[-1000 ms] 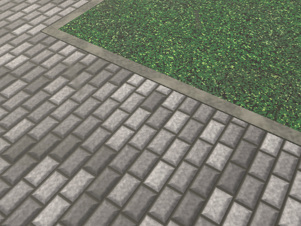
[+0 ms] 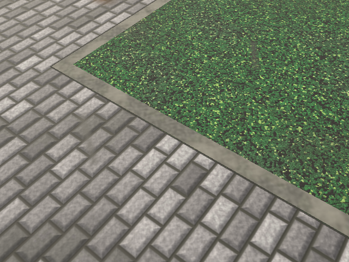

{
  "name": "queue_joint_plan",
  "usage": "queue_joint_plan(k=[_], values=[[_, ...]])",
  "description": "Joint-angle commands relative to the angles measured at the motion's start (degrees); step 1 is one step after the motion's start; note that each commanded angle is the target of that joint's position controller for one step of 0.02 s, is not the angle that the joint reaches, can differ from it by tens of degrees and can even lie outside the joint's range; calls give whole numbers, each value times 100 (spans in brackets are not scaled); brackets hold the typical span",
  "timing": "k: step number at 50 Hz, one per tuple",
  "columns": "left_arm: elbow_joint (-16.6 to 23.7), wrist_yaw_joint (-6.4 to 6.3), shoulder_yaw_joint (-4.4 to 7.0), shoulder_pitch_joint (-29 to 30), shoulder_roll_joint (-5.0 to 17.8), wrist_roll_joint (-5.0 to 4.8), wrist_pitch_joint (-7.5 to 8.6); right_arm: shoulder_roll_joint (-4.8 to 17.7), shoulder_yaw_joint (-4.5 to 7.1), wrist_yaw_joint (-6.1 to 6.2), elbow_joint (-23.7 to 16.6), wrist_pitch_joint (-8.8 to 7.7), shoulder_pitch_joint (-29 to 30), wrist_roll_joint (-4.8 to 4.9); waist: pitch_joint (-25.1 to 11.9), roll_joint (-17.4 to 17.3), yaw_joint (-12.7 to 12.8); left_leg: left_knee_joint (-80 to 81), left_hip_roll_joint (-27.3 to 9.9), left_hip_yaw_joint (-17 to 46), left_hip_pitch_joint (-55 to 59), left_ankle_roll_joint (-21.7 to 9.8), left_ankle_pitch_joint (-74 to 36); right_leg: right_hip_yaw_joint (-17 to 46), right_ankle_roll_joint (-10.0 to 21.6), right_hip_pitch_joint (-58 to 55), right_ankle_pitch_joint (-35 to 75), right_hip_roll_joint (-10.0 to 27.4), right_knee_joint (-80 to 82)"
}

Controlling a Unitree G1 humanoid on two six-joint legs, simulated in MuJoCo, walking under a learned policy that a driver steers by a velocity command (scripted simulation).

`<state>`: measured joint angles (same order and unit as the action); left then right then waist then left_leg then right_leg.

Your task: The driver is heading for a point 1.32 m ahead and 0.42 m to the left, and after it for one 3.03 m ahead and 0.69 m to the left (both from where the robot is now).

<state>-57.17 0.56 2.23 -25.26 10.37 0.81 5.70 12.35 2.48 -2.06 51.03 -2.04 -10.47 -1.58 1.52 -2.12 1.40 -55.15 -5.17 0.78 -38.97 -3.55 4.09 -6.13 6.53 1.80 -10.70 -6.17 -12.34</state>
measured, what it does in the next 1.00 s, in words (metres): walks ahead, turning left: left foot, then right foot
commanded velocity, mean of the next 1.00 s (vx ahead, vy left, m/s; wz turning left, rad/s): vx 0.50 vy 0.00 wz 0.46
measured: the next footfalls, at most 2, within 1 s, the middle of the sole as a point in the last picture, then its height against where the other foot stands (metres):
left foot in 0.26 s outside the picture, level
right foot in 0.80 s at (179, 224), level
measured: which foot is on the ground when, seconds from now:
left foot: up 0.00-0.24, down 0.26-0.80, up 0.82-1.00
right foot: down 0.00-0.28, up 0.30-0.78, down 0.80-1.00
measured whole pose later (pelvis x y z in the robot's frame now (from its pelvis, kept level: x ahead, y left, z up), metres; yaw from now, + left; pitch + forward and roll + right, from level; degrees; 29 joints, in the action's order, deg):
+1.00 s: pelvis +0.57 +0.09 +0.00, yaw +29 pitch +1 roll +0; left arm -49.3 0.6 2.3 -16.6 14.0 1.2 5.3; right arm 16.4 3.4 -1.5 48.9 -2.3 -15.3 -2.3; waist 1.9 -2.5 0.2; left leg -62.7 1.6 4.2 -27.2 -3.7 18.0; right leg -3.0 3.3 12.7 -9.9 -2.3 -21.9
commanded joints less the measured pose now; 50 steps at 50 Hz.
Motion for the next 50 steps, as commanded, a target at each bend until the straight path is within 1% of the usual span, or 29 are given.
queue_joint_plan(k=[1,6,8,10,11,12,13,14,15,16,17,18,19,21,24,29,34,36,37,38,39,40,41,42,43,44,46,47,50], values=[[165,-56,59,-207,561,-9,115,143,-2,-28,-323,-42,423,45,467,411,-13,609,141,-24,-210,7,-630,587,183,256,1578,1609,718],[-83,-191,-5,-631,537,33,106,45,-86,-64,-576,-61,1259,16,605,453,207,1705,318,-573,-98,-122,-652,90,72,-530,2723,1749,481],[-160,-247,0,-654,635,50,76,70,-77,-62,-627,-77,1305,14,543,516,148,2007,497,-792,184,-269,-237,-101,30,-880,3788,1838,82],[-193,-320,27,-564,795,48,38,165,-22,-21,-538,-77,936,-5,251,704,-67,2100,841,-1047,796,-492,356,-272,-38,-1127,5599,1912,-728],[-194,-346,52,-500,886,61,-4,261,32,6,-404,-88,474,-12,-5,780,-274,2157,1034,-1118,1280,-632,647,-340,-50,-1152,6198,1942,-1446],[-166,-341,84,-439,997,63,-49,413,115,23,-192,-120,-196,-25,-369,846,-540,2404,1158,-1058,2041,-801,715,-383,-49,-979,6103,1959,-2398],[-59,-312,99,-243,1064,30,-60,667,243,55,54,-153,-1044,-99,-777,753,-986,2770,959,-611,3346,-1072,643,-478,-98,-119,5063,1891,-3698],[243,-236,39,-190,786,-50,-17,1262,434,138,97,-129,-1664,-158,-1413,-79,-1124,2809,-523,1390,4933,-1654,1044,-609,-262,1625,2127,1417,-5811],[556,-141,42,-124,625,-86,41,1451,481,119,27,-64,-1427,-38,-1773,-873,-762,3592,-1621,4270,5885,-2450,536,207,-432,3572,-1981,226,-7372],[701,-110,94,536,891,2,106,1290,456,123,91,-25,-1241,101,-1085,5,-760,3815,-1304,3478,5465,-2168,628,921,-326,4213,-1334,716,-7194],[832,-79,81,776,882,-49,180,1046,401,140,47,-26,-882,123,-523,178,-572,4017,-1175,2818,4647,-1921,287,872,-336,4115,-795,927,-6719],[797,-83,89,767,835,-23,173,792,337,142,16,-43,-624,99,-135,549,-290,4165,-904,2359,3919,-1661,-282,849,-383,3785,-631,1090,-6211],[827,-82,87,746,774,84,68,654,286,169,2,-79,-503,125,15,583,-94,4224,-626,1984,3429,-1497,-713,857,-491,3484,-633,1186,-5883],[852,-35,66,623,635,210,-167,657,250,183,3,-186,-547,162,-47,391,69,4281,-334,1598,3030,-1410,-1239,779,-679,3129,-640,1219,-5464],[1140,6,60,1178,630,214,-304,928,299,188,55,-242,-856,173,81,154,4,4379,-68,1363,2758,-1281,-1486,597,-873,3329,-102,1220,-4744],[1613,48,24,2410,697,153,-327,929,290,195,105,-184,-1532,155,111,-131,-471,4210,69,1521,3337,-909,-1669,566,-911,3771,946,1049,-3460],[2004,83,-50,3242,769,86,-248,1032,305,271,69,-150,-1882,66,157,-219,-728,3832,-105,1911,4087,-925,-2029,629,-784,3788,917,775,-2502],[2041,76,-36,3071,891,59,-190,1142,336,326,-20,-159,-1704,47,137,-276,-547,3627,-199,2067,4069,-800,-2182,738,-663,3200,753,700,-2048],[1952,53,-6,2688,980,43,-159,1214,353,333,-95,-168,-1468,44,51,-304,-324,3400,-163,2038,3844,-671,-2507,733,-569,2516,544,599,-1809],[1744,6,57,2053,1125,39,-121,1280,365,309,-135,-199,-1315,41,-237,-263,-70,2883,-67,1939,3719,-557,-3137,632,-450,1654,368,434,-1690],[1502,-61,127,1213,1270,66,-51,1261,356,253,-129,-244,-1264,77,-686,11,324,1857,239,1649,3471,-431,-3165,628,-284,538,565,517,-1376],[1436,-161,210,333,1605,195,-2,912,257,198,-258,-298,-1368,126,-1469,467,605,393,543,1351,2749,-336,-1664,1735,-16,-768,-404,1631,-1314],[1422,-164,338,229,2106,302,-59,380,163,198,-305,-272,-2246,337,-2139,1937,172,-1313,1504,695,1038,-106,2485,4466,800,-2084,-602,3128,-821],[1417,-103,308,506,1669,155,-137,865,200,246,-143,-219,-2212,106,-1706,1261,55,-1829,1081,758,461,-182,2465,5097,846,-1521,-1399,3002,-469],[1473,-71,203,947,1185,94,-137,885,213,214,-139,-194,-1754,43,-816,626,-20,-1791,849,732,441,-155,1865,4161,725,-632,-1436,2735,-317],[1445,-37,136,1177,916,103,-116,801,182,179,-232,-193,-1353,12,-394,286,-42,-1522,691,664,520,-126,1537,3397,591,-27,-842,2435,-205],[1247,-40,89,1090,826,82,-54,696,162,90,-317,-109,-1166,-72,-157,673,-190,-1107,509,587,782,-58,1431,2438,383,533,211,1980,-27],[1144,-18,90,962,844,57,0,640,146,61,-309,-64,-1195,-89,-187,783,-230,-1009,523,543,884,-32,1419,2219,390,604,697,1917,-5],[931,26,112,651,917,-12,120,559,104,7,-413,-6,-885,-108,-155,751,-272,-673,444,410,588,42,1189,1818,516,558,1228,1899,195]])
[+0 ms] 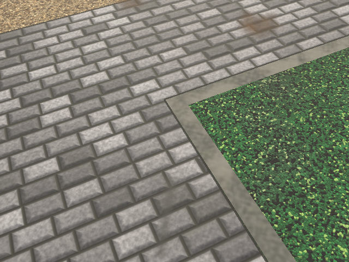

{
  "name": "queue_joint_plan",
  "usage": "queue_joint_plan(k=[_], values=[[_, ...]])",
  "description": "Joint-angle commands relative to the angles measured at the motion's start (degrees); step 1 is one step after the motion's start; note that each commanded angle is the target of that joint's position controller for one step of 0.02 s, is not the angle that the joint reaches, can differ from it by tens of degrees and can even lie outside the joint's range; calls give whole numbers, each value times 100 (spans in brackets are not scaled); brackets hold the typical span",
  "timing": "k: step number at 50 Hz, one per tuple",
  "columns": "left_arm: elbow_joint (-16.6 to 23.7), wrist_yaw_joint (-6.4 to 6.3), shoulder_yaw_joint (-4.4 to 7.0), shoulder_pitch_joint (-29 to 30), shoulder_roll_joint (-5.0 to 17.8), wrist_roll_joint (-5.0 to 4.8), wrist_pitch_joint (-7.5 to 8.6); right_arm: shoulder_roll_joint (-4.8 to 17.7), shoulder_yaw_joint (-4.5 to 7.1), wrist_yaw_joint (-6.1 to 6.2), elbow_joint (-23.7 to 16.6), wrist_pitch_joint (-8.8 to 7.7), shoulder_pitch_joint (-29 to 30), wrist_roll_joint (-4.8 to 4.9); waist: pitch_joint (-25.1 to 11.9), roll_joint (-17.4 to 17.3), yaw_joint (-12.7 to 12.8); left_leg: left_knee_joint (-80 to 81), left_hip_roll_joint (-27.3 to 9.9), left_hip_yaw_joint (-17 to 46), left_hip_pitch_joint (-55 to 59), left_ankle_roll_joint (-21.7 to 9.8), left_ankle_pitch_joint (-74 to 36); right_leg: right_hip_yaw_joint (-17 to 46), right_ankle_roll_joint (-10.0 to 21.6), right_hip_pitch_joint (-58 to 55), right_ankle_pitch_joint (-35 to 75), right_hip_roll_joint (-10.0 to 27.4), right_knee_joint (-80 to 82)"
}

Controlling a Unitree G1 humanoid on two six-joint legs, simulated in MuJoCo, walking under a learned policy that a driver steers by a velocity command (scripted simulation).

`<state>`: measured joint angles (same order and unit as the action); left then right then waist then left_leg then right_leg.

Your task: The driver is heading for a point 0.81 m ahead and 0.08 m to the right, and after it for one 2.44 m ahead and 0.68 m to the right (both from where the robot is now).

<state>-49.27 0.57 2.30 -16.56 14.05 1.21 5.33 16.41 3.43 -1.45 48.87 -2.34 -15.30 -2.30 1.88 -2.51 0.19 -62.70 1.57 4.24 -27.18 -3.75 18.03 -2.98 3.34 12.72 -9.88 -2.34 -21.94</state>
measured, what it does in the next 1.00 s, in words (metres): walks ahead: left foot, then right foot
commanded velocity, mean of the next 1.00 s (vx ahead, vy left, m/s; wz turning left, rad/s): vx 0.50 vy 0.00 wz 0.05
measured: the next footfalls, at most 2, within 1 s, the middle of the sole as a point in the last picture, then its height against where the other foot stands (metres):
left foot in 0.30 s outside the picture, level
right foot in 0.86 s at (205, 232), level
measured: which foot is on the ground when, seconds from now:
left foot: up 0.00-0.28, down 0.30-0.88, up 0.90-1.00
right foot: down 0.00-0.32, up 0.34-0.84, down 0.86-1.00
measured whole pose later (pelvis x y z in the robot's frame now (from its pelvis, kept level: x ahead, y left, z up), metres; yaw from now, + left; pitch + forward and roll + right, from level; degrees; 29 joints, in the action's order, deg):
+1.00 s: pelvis +0.51 +0.01 -0.01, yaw +1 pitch -1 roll +0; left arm -52.5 0.6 2.9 -11.6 13.1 1.0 3.7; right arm 12.9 2.4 -0.3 56.9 -4.0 -19.2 -1.3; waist 3.2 -1.3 -1.2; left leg -65.2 -0.8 -0.2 -19.9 -4.8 18.8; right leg -6.1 5.4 16.2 -10.0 -2.6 -26.5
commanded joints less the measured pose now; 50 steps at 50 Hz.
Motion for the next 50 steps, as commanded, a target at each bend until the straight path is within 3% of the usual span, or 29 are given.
queue_joint_plan(k=[1,6,11,13,14,15,16,17,18,19,20,22,25,30,33,37,40,41,42,43,44,45,46,47,48,50], values=[[91,25,110,-291,569,-58,159,133,-16,-73,-287,26,-143,-43,-104,776,-125,295,-328,-22,-774,100,-402,1402,858,-538,1093,1514,1276],[-145,37,109,-700,596,-76,98,-75,-205,-145,-668,-30,1130,18,144,749,140,1988,-525,-569,-596,244,-1380,775,735,-420,1261,1243,1479],[-370,11,141,-1089,775,-44,30,65,-217,-84,-836,-71,1659,68,194,774,264,2842,-371,-767,-134,94,-1168,773,667,-914,1802,1518,1129],[-438,-20,152,-1075,828,-37,-24,123,-183,-40,-786,-109,1447,37,134,773,122,3173,-222,-826,309,-60,-827,753,602,-1114,2382,1592,695],[-471,-31,148,-1038,833,-60,-53,160,-140,-5,-611,-150,957,2,-73,652,-124,3554,-63,-895,996,-159,-861,589,517,-1097,2983,1467,60],[-483,-37,106,-1086,714,-73,-68,352,-48,54,-298,-218,108,-67,-572,400,-421,3729,-84,-768,2174,-318,-861,340,399,-739,3039,1194,-990],[-245,-37,25,-936,499,-85,-53,799,79,130,-127,-264,-983,-181,-1332,-212,-866,3903,-1385,657,3544,-654,-193,58,245,279,1449,905,-2645],[-117,-30,-64,-1467,15,-198,-59,1292,207,155,-60,-200,-1155,-119,-1679,-1437,-584,4632,-2688,3095,4520,-1311,174,-212,58,2150,-1984,-24,-4372],[-198,-75,113,-1072,693,-24,-119,937,164,128,-81,-142,-886,112,-1133,-464,-575,4747,-2445,3016,3989,-1259,301,393,130,2635,-1866,267,-4782],[-94,-26,129,-712,632,-30,-96,621,71,100,-133,-152,-402,137,-523,-272,-358,4823,-2153,2211,3361,-1127,-86,488,172,2694,-1335,498,-4699],[-95,6,99,-573,495,-49,-86,374,15,68,-144,-192,-127,127,-267,-122,-205,5020,-1873,1645,2788,-985,-687,487,144,2453,-984,655,-4428],[-192,65,87,-646,362,53,-211,149,-45,95,-75,-263,40,145,-104,-222,67,5291,-1439,909,2177,-742,-1261,427,16,1979,-726,805,-4071],[-147,143,98,-431,275,93,-325,244,-17,112,155,-368,-304,198,-57,-114,156,5482,-1332,508,2111,-823,-1997,301,-126,2065,-377,811,-3892],[213,164,65,745,226,69,-355,225,-32,118,460,-349,-828,194,265,-46,-40,5679,-1191,119,2318,-824,-2287,154,-291,2696,534,900,-2877],[383,161,-3,1326,153,40,-336,271,-37,127,612,-351,-1103,176,341,-64,-185,5640,-1163,-66,2481,-774,-2666,5,-257,2527,908,775,-2093],[583,136,-22,1870,223,25,-302,326,-37,182,834,-320,-1436,122,464,-96,-315,5441,-1354,-102,3094,-767,-3093,-84,-62,2474,799,626,-1450],[592,101,13,1722,299,23,-237,415,-16,234,922,-296,-1325,89,394,-123,-133,4925,-1465,-201,3405,-666,-4223,-187,196,1942,232,412,-1077],[475,63,54,1344,360,24,-208,471,-3,243,935,-290,-1234,83,186,-169,47,4450,-1429,-280,3388,-586,-5028,-267,298,1357,26,226,-963],[214,16,115,571,437,43,-162,503,4,237,949,-265,-1137,97,-210,-86,390,3542,-1275,-427,3267,-494,-5468,-368,422,427,106,23,-641],[-125,-48,219,-460,675,131,-101,426,-30,230,905,-264,-1104,127,-802,88,761,2296,-1028,-596,2487,-383,-4693,-41,617,-1044,188,304,-547],[-236,-107,377,-1272,1283,267,-72,-8,-142,188,687,-274,-1380,293,-1605,1023,825,233,-400,-945,744,-149,-2196,2119,1100,-2726,-533,1925,-335],[-268,-41,414,-1186,1382,96,-158,64,-68,166,753,-280,-1662,284,-2001,1598,615,-1114,384,-457,-401,-116,1182,4286,1572,-3104,-488,2683,543],[-179,-15,363,-504,1128,-57,-195,336,16,176,681,-251,-1204,166,-1101,875,360,-1360,-71,-42,-835,-189,761,3555,1415,-2335,-817,2437,633],[-99,5,260,-26,721,-77,-172,245,-3,140,579,-277,-796,142,-437,507,249,-1112,-301,-90,-854,-195,290,2812,1288,-1484,-710,2227,835],[-113,12,187,197,461,-51,-136,96,-19,120,568,-267,-653,146,-82,393,71,-701,-515,-137,-646,-188,2,2251,1063,-876,-425,1928,1076],[-270,-15,109,176,239,-47,-55,-74,-41,61,628,-120,-773,11,41,588,-176,-266,-662,-193,-138,-72,-206,1548,834,-276,234,1558,1283]])
Over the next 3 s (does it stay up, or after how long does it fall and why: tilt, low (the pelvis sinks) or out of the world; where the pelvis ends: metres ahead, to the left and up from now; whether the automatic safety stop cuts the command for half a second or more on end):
stays up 0.99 -0.21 0.00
